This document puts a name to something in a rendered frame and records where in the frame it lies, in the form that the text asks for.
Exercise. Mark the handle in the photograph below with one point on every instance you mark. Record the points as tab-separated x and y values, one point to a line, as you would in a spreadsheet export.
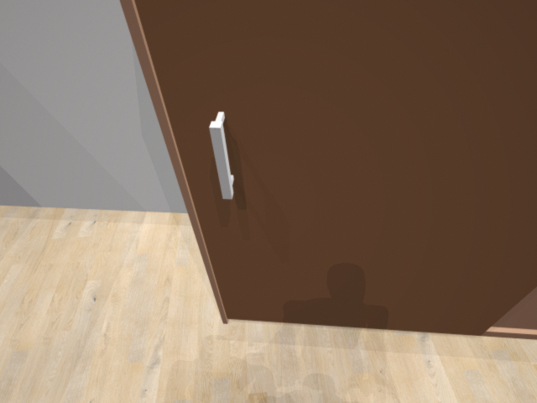
221	157

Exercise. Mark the wardrobe door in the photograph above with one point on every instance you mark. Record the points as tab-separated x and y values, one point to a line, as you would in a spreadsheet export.
523	315
384	155

